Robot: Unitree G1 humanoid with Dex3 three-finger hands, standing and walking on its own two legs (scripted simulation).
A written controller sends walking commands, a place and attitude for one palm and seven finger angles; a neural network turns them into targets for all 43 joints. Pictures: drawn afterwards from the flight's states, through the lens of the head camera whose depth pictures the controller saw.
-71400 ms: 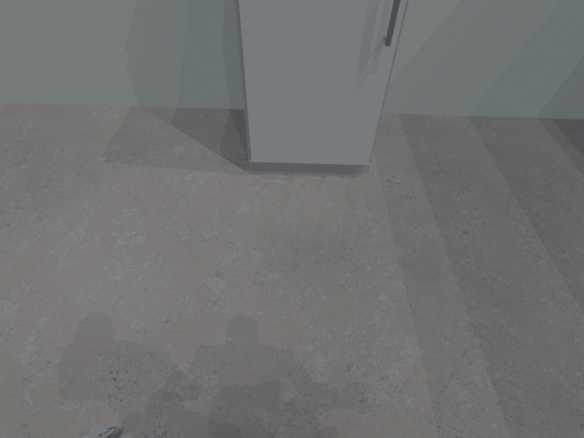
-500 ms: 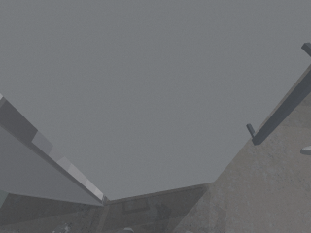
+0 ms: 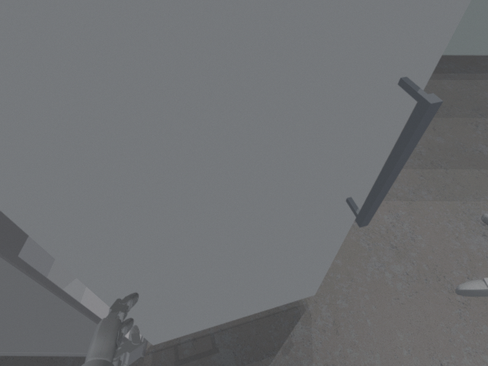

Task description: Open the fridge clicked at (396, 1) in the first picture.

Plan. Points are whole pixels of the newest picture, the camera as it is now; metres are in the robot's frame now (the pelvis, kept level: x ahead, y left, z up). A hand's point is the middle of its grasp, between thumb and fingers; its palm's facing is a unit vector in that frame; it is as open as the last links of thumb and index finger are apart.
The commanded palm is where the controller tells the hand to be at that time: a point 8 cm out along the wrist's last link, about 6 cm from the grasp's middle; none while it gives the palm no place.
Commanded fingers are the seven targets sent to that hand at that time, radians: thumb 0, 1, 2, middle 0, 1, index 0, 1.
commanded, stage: slip the hand off the handle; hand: right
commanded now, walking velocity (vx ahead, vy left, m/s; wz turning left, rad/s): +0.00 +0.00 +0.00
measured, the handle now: (380, 165) +0.41 -0.22 +0.11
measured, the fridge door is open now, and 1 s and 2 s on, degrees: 73 73 73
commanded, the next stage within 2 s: draw the hand back to the body in 0.04 s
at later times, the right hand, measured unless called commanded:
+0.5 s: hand out of the picture +0.23 -0.31 +0.14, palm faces -0.05 +0.99 -0.11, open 14.7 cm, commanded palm +0.19 -0.35 +0.14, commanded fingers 0.00 0.55 -0.20 0.25 1.15 0.25 1.15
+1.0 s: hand out of the picture +0.21 -0.30 +0.16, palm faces +0.54 +0.75 -0.38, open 12.4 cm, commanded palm +0.16 -0.33 +0.18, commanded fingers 0.00 -0.28 -0.60 0.22 0.66 0.22 0.66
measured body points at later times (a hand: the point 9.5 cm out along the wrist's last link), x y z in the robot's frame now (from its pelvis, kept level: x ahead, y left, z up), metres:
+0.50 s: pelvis -0.01 +0.02 +0.00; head -0.01 +0.02 +0.45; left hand +0.16 +0.27 -0.06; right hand +0.23 -0.36 +0.15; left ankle +0.00 +0.15 -0.71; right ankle +0.00 -0.08 -0.71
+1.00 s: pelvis +0.00 +0.00 +0.02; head -0.01 +0.01 +0.47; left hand +0.17 +0.21 -0.07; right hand +0.17 -0.34 +0.18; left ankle +0.00 +0.15 -0.71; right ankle +0.00 -0.08 -0.71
